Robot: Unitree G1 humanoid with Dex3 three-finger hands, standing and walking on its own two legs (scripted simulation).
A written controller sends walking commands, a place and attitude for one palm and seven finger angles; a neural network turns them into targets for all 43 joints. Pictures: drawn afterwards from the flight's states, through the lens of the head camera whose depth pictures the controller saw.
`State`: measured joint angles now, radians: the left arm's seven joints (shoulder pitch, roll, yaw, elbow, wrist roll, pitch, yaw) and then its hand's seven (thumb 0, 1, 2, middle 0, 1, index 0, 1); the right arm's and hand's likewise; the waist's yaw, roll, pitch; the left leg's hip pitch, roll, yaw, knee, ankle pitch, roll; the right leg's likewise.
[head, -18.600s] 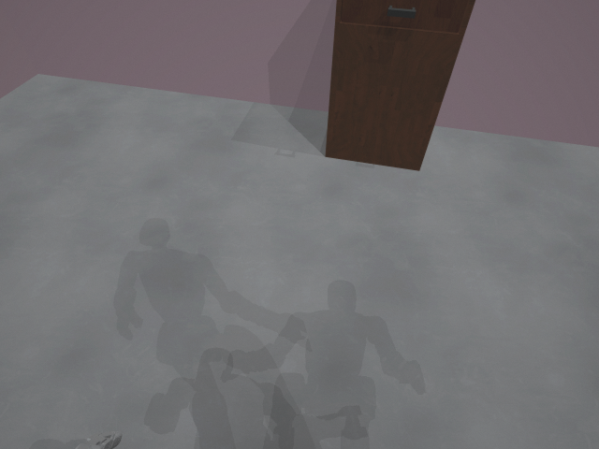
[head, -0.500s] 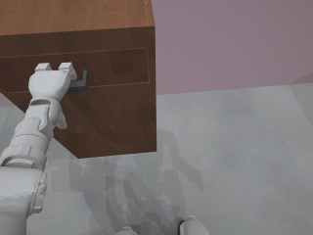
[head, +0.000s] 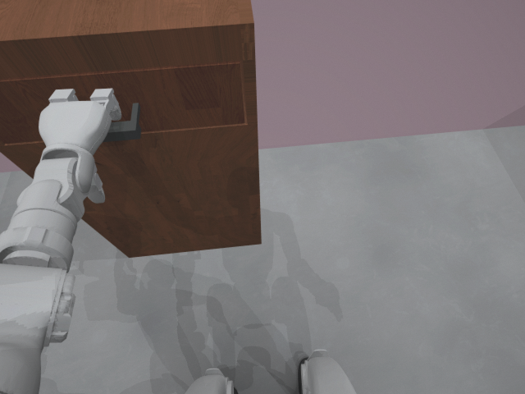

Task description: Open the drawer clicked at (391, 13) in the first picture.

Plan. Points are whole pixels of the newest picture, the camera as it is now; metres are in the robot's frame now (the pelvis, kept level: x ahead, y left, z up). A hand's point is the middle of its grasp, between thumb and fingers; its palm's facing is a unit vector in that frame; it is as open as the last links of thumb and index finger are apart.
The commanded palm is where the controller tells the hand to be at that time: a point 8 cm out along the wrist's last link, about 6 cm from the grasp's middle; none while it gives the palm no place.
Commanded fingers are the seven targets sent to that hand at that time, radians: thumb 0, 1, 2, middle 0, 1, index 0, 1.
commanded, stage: lift the fingers back up to retry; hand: left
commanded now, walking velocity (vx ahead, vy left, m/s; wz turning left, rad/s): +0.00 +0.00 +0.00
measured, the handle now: (109, 121) +0.55 +0.25 +0.04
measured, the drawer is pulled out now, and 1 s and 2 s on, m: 0.00 0.00 0.00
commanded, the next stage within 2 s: re-aim the fingers above the handle in 0.82 s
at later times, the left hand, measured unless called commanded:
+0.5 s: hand (83, 136) +0.49 +0.26 +0.07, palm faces -0.02 +0.00 -1.00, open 13.8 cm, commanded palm +0.46 +0.26 +0.14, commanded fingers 0.00 -0.50 0.30 -0.30 -1.20 -0.30 -1.20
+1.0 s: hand (72, 136) +0.47 +0.26 +0.09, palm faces -0.02 +0.01 -1.00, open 13.8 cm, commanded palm +0.46 +0.26 +0.15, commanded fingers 0.00 -0.50 0.30 -0.30 -1.20 -0.30 -1.20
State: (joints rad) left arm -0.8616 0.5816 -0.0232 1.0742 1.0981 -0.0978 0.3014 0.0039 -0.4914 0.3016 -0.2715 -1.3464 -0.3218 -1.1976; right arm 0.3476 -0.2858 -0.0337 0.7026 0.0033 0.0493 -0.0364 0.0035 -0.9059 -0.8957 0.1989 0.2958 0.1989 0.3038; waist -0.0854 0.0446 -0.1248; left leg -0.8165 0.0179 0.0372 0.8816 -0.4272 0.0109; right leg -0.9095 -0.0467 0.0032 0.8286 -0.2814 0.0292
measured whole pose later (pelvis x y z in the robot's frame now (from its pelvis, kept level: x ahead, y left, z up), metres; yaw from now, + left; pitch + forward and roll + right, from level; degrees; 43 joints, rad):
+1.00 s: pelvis +0.05 +0.00 +0.03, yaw +1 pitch +14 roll -1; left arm -0.63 0.51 -0.02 0.78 1.06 -0.11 0.22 0.00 -0.49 0.30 -0.32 -1.20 -0.32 -1.20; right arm 0.26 -0.27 -0.06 0.68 0.00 0.09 -0.02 0.00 -0.91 -0.90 0.20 0.30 0.20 0.30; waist -0.01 0.06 -0.10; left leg -0.49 0.01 0.02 0.64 -0.39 0.01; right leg -0.58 -0.05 -0.03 0.60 -0.27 0.03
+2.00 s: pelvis +0.03 +0.00 +0.03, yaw -1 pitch +15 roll +0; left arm -0.76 0.60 0.05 0.99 1.09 -0.13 0.22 0.00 -0.49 0.30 -0.32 -1.20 -0.32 -1.20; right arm 0.31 -0.28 -0.05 0.71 0.01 0.06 -0.04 0.00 -0.91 -0.90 0.20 0.30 0.20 0.30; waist -0.06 0.05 -0.08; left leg -0.55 0.02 0.05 0.66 -0.37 0.01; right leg -0.65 -0.04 0.01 0.63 -0.24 0.03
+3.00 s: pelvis +0.03 -0.01 +0.03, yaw +0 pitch +14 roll +0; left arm -0.71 0.56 0.02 0.90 1.08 -0.14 0.22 0.00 -0.49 0.30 -0.32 -1.20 -0.32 -1.20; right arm 0.30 -0.29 -0.06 0.71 0.00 0.07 -0.04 0.00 -0.91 -0.90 0.20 0.30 0.20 0.30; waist -0.04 0.05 -0.08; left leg -0.52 0.02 0.02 0.65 -0.38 0.00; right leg -0.62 -0.04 -0.02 0.62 -0.25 0.02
